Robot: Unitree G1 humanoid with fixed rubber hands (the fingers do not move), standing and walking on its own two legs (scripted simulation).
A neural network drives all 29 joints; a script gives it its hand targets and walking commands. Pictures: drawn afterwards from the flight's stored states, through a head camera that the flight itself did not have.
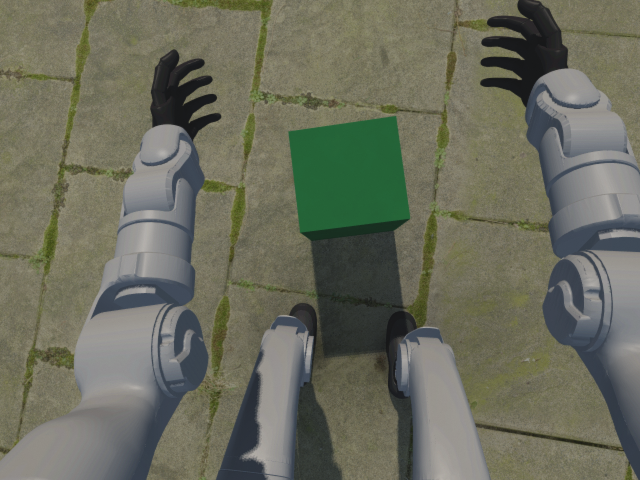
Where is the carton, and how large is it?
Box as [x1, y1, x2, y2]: [288, 116, 409, 240]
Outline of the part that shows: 395,116 288,131 299,226 301,233 311,240 386,231 395,229 409,218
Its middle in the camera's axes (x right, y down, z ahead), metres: +0.07 -0.12 +0.86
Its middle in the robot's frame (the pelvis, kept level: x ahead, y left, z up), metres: +0.52 +0.03 -0.52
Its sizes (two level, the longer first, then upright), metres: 0.210 0.200 0.250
